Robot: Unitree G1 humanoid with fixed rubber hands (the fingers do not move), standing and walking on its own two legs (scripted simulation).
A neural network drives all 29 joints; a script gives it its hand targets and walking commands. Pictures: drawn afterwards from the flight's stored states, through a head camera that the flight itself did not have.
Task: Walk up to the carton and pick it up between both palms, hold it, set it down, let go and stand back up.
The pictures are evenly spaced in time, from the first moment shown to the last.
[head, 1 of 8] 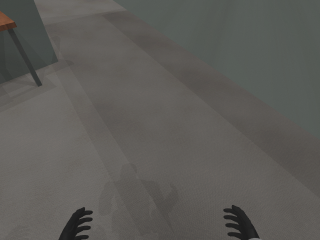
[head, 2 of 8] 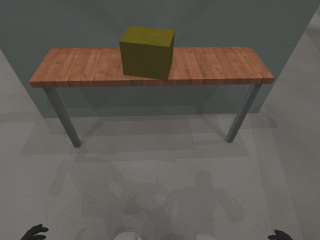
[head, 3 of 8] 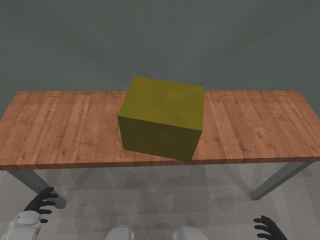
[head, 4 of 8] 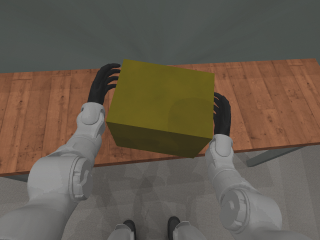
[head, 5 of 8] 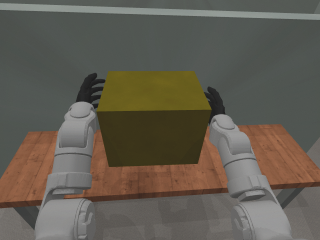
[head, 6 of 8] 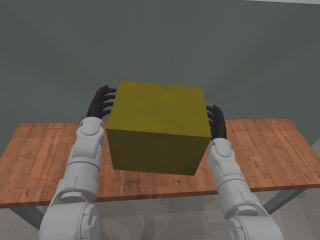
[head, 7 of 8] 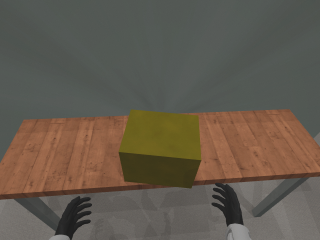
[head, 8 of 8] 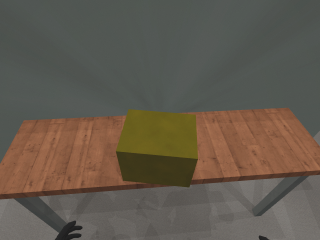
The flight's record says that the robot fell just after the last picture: no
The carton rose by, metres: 0.25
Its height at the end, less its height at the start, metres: +0.00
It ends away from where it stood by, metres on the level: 0.03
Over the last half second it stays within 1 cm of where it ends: yes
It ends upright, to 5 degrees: yes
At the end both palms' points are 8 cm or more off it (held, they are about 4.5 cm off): yes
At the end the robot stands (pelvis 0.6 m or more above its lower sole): yes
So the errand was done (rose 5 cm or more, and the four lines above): yes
